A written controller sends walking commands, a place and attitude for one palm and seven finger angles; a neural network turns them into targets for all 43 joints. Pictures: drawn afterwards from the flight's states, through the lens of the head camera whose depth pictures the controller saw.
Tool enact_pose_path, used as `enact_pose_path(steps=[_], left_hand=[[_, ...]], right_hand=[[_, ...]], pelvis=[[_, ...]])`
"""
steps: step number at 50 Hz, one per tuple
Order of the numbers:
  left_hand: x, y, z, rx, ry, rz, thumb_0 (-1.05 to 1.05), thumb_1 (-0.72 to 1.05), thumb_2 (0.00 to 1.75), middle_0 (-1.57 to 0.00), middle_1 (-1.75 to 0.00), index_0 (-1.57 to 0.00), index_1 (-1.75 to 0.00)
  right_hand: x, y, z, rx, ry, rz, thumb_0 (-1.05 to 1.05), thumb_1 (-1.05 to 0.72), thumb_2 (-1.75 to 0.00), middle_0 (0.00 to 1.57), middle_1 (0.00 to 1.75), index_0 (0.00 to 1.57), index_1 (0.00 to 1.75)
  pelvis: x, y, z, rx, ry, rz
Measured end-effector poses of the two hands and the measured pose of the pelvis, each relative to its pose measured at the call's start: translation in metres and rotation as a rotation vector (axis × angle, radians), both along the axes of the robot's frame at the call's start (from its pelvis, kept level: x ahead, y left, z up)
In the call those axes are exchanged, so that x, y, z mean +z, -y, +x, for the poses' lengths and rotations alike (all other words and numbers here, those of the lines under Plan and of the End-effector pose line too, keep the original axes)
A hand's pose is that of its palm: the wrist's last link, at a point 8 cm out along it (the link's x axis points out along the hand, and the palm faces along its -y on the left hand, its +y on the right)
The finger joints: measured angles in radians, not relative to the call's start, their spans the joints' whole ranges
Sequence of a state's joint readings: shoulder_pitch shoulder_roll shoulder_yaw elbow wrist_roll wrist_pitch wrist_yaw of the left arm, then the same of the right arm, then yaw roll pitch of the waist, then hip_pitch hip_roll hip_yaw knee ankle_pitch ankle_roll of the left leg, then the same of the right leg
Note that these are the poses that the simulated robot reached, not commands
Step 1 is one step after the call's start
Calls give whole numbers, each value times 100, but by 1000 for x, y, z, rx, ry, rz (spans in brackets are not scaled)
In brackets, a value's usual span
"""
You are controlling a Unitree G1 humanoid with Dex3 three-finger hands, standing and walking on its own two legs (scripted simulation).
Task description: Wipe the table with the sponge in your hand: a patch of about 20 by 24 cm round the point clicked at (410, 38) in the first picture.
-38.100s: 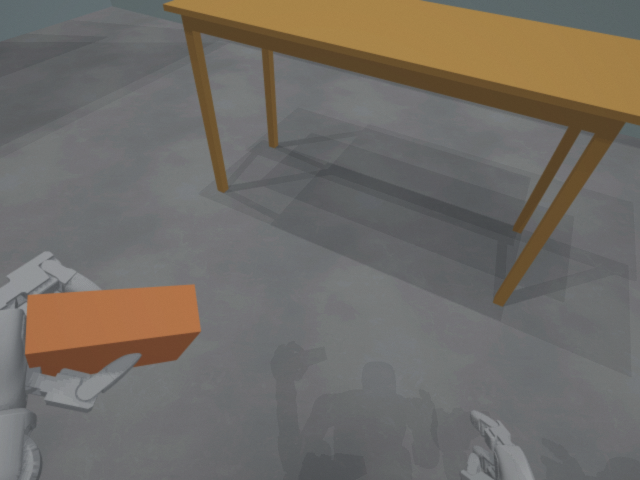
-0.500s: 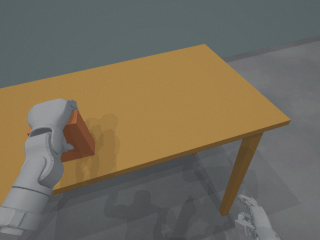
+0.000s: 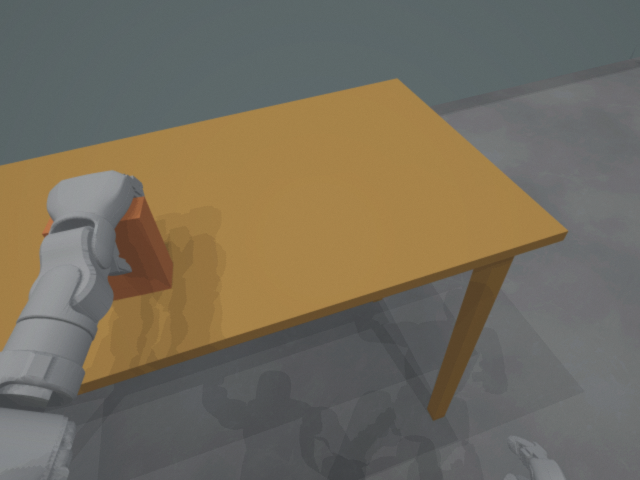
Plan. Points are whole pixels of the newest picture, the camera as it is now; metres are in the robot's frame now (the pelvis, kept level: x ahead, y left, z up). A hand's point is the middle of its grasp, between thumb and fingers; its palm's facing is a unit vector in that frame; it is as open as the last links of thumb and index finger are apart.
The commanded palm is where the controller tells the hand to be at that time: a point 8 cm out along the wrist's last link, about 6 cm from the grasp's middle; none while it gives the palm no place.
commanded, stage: wipe forward along the middle lane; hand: left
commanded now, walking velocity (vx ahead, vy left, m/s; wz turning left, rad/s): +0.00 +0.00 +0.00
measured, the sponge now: (123, 264) +0.35 +0.32 +0.09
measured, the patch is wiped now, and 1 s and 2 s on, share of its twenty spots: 0.90 0.90 0.90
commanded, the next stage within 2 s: slide back across to the first lane in 0.78 s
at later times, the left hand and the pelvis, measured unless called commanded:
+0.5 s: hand (114, 208) +0.41 +0.33 +0.14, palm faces -0.09 +0.03 -1.00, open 9.2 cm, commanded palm +0.40 +0.34 +0.16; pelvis +0.00 +0.00 +0.00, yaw +0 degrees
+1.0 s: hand (109, 189) +0.44 +0.36 +0.14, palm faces -0.11 +0.02 -0.99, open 9.2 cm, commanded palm +0.43 +0.37 +0.18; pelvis +0.01 +0.02 +0.00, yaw -2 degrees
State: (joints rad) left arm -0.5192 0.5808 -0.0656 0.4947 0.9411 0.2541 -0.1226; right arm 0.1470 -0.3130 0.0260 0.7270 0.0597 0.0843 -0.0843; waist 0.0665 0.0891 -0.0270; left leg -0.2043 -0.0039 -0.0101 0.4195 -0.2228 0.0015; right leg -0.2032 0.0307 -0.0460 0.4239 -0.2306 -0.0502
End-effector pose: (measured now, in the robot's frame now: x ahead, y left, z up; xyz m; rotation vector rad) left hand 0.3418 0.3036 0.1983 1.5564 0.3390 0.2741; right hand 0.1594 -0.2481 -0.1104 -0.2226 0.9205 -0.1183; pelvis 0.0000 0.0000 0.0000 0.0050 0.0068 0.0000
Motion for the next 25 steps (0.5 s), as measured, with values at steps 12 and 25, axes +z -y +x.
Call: enact_pose_path(steps=[12,25], left_hand=[[1,-13,33,3,-64,22,1,-55,117,-85,-137,-89,-139],[0,-22,49,-21,-50,28,0,-56,117,-87,-135,-91,-138]], right_hand=[[-11,11,-41,-61,-100,-12,1,-90,-90,20,30,20,30],[-20,20,-77,-124,-204,-22,1,-91,-90,20,30,20,30]], pelvis=[[-1,3,-2,0,-46,-3],[-2,-3,1,-6,-78,-7]])
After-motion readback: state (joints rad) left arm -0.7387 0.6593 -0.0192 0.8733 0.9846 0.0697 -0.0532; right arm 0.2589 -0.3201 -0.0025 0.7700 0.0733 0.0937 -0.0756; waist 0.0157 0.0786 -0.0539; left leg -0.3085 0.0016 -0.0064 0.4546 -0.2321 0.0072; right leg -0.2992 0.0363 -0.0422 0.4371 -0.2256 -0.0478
